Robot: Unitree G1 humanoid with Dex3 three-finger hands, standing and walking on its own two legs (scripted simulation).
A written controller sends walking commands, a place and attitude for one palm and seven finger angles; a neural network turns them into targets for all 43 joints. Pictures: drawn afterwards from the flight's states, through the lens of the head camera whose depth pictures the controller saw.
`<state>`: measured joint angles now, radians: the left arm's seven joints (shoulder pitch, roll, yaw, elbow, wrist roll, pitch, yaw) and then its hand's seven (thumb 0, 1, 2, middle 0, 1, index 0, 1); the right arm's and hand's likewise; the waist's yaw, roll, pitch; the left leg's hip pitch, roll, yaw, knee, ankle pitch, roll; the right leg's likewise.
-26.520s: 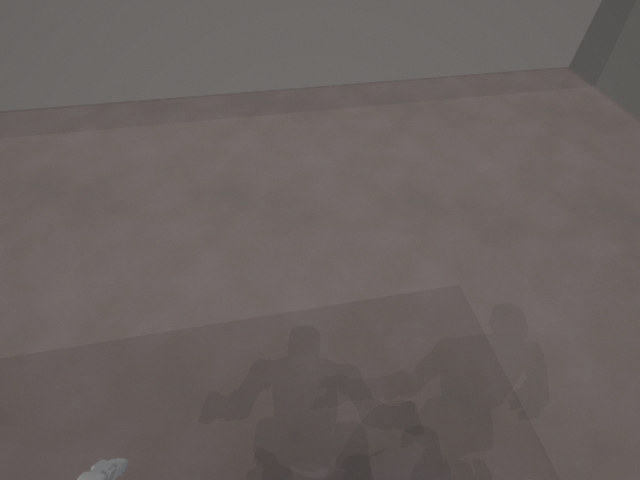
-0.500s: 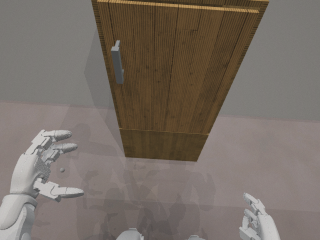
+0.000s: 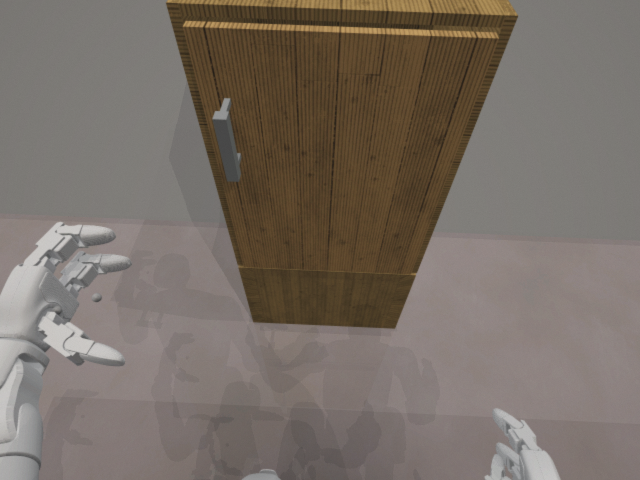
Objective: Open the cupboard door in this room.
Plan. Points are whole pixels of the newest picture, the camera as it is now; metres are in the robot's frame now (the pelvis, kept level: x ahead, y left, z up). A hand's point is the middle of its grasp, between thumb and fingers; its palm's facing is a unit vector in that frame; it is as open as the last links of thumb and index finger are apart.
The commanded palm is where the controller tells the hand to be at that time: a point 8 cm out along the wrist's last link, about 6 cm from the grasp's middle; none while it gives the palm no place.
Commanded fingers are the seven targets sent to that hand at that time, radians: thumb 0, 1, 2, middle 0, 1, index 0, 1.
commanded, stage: raise the hand with hooked fingers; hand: left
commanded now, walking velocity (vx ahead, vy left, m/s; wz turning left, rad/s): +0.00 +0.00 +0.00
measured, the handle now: (230, 141) +0.61 +0.19 +0.06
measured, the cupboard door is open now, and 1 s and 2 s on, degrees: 0 0 0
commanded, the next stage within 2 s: move the hooked fingers beside the handle in 0.42 s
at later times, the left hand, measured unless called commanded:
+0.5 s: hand (104, 301) +0.29 +0.27 +0.08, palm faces +0.03 -1.00 -0.02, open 14.0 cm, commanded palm +0.26 +0.32 +0.08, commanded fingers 0.00 -0.50 0.30 -0.30 -1.20 -0.30 -1.20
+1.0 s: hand (128, 251) +0.36 +0.27 +0.07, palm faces +0.01 -1.00 +0.00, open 14.0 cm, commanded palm +0.34 +0.32 +0.07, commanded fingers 0.00 -0.50 0.30 -0.30 -1.20 -0.30 -1.20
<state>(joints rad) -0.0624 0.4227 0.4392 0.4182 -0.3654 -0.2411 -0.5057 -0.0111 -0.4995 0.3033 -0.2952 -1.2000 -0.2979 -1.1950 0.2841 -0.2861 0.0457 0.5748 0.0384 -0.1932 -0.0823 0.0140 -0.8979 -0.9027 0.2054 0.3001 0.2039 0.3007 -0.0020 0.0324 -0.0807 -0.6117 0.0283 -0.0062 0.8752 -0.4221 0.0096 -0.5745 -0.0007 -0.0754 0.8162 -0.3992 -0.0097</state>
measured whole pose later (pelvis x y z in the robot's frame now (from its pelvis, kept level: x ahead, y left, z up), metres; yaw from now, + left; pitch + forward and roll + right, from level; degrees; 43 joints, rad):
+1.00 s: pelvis -0.01 +0.00 +0.00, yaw -1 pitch +12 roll -2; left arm -0.38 0.47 0.45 0.75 -0.28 -0.29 -0.49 -0.01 -0.50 0.30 -0.30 -1.20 -0.30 -1.20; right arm 0.32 -0.29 0.05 0.59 0.03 -0.13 -0.07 0.01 -0.90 -0.90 0.21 0.30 0.20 0.30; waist -0.04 0.01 -0.08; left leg -0.69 0.03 0.01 0.90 -0.42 0.02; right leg -0.65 0.00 -0.06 0.84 -0.39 0.00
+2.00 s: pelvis +0.00 +0.02 -0.02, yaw -3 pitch +22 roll -4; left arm -0.98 0.76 0.52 1.26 -0.09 -0.34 -0.43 -0.01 -0.50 0.30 -0.29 -1.20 -0.30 -1.20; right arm 0.42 -0.29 0.07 0.61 -0.01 0.06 -0.04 0.01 -0.90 -0.90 0.21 0.30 0.20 0.30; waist -0.20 0.02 -0.08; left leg -0.95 0.06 0.00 1.02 -0.46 0.03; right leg -0.90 0.03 -0.06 0.91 -0.39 0.01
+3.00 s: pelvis +0.01 +0.02 -0.03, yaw -4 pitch +25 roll -6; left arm -1.05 0.80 0.52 1.28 -0.06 -0.31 -0.41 -0.01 -0.50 0.30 -0.29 -1.20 -0.30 -1.20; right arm 0.43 -0.28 0.08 0.59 -0.02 0.11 -0.02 0.00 -0.90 -0.90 0.21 0.30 0.20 0.30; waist -0.22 0.03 -0.08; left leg -1.01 0.07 -0.01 1.05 -0.48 0.03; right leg -0.95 0.04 -0.07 0.91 -0.40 0.01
